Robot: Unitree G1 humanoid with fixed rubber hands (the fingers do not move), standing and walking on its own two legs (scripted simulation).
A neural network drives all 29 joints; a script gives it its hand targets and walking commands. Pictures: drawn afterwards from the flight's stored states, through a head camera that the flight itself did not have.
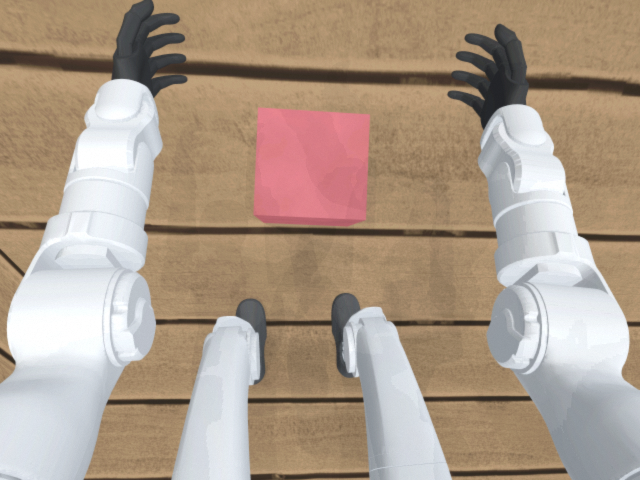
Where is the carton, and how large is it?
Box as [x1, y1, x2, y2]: [253, 107, 369, 226]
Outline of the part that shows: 258,107 253,214 263,222 347,226 364,220 366,204 369,114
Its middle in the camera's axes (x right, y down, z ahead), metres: -0.02 -0.14 +0.85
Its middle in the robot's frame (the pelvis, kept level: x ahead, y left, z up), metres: +0.50 -0.04 -0.52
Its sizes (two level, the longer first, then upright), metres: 0.210 0.200 0.250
